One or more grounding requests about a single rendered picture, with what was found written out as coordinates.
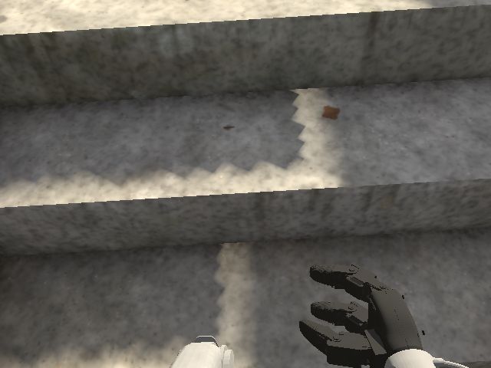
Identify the left robot thigh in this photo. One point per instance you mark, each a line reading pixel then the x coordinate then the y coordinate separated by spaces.
pixel 204 355

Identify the left robot shin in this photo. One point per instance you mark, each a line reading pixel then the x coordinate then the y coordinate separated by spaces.
pixel 200 339

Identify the robot right forearm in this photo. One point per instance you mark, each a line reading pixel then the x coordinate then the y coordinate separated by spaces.
pixel 411 358

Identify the right robot hand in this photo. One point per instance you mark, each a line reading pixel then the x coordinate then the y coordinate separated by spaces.
pixel 376 333

